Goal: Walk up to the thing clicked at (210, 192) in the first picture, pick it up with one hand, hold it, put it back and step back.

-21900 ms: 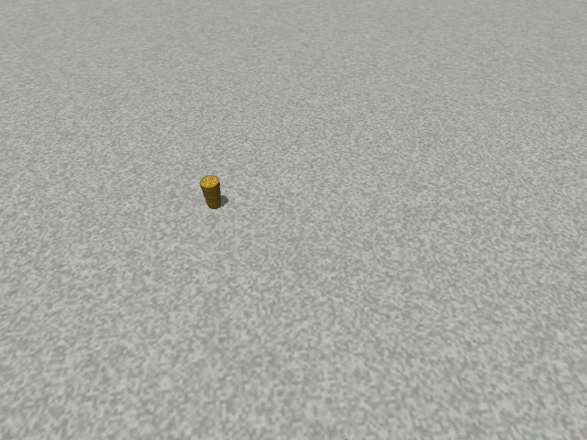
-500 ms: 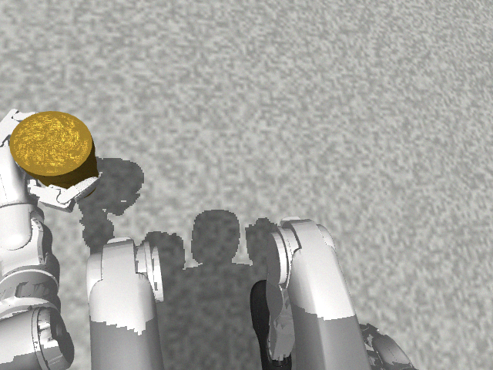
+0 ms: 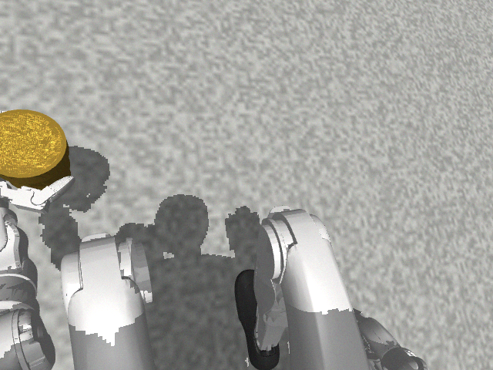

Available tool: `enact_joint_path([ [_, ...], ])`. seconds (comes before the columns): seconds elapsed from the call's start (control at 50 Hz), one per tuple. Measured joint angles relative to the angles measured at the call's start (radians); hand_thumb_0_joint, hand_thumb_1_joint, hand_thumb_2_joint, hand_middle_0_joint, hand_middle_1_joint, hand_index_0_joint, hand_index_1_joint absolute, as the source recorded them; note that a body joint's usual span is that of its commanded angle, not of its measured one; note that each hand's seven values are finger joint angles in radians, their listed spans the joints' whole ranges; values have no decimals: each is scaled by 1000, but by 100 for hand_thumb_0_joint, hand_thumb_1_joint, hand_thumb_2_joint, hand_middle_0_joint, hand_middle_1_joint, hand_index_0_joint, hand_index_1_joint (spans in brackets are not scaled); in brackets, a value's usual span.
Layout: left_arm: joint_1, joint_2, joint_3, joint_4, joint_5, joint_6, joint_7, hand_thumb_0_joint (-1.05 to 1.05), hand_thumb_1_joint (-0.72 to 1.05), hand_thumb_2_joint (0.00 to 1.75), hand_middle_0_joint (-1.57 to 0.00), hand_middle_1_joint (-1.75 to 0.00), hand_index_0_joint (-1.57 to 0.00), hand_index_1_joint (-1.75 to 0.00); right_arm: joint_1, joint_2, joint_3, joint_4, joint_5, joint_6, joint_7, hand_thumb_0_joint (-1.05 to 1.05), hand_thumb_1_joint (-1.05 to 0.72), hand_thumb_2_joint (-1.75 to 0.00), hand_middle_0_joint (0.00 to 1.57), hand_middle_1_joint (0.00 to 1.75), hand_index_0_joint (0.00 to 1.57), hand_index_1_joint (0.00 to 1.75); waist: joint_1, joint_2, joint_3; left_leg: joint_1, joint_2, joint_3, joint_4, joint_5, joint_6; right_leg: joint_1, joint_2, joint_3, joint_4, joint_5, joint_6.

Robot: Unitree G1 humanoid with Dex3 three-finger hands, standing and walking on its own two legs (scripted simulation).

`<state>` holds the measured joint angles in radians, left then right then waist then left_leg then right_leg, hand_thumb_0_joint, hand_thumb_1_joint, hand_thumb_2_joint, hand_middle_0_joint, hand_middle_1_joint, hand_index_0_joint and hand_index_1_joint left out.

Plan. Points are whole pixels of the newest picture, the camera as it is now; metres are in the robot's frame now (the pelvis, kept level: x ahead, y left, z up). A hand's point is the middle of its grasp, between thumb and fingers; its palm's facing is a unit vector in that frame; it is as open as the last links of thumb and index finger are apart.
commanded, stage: lower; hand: left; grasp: from the side
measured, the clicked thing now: (37, 164) +0.44 +0.25 -0.12
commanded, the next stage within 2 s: loosen in 1.10 s
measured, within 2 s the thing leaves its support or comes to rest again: rests again in 1.44 s
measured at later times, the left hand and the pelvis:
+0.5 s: hand (40, 171) +0.45 +0.26 -0.17, palm faces +0.30 -0.95 -0.04, open 11.3 cm; pelvis +0.00 +0.01 -0.01, yaw -3 degrees
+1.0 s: hand (45, 175) +0.45 +0.26 -0.20, palm faces +0.30 -0.95 -0.03, open 11.3 cm; pelvis -0.01 +0.02 -0.02, yaw -5 degrees
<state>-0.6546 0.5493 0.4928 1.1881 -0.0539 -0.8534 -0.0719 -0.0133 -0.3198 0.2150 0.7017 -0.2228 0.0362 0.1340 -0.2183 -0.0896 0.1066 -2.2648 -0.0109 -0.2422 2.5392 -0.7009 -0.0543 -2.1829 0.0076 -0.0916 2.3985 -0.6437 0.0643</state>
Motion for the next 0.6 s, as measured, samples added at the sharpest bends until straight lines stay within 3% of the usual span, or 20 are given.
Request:
enact_joint_path([
  [0.32,-1,103,43,89,22,-95,61,-4,-54,107,-68,-101,-65,-104,-62,-19,108,-38,-67,-3,15,0,-94,-92,20,30,20,30,-40,-79,109,14,-3,-56,59,-10,1,34,18,-41,14,11,9],
  [0.6,-10,173,41,163,22,-148,92,-4,-54,107,-68,-101,-64,-104,-107,-38,171,-65,-100,-9,21,0,-94,-92,20,30,20,30,-52,-109,154,25,-5,-91,91,-19,6,61,29,-67,14,15,17],
])
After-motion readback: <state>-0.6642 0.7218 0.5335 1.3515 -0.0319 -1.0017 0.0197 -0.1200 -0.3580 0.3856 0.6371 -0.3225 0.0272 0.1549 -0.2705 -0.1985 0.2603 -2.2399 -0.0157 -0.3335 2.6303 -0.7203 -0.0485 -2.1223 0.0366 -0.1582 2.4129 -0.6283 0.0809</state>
